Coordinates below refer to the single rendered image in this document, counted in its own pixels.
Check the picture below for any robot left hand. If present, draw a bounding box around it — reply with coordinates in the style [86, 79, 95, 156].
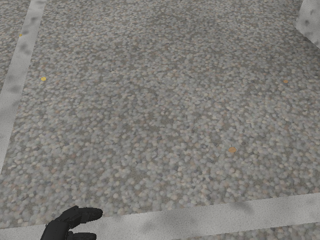
[40, 205, 103, 240]

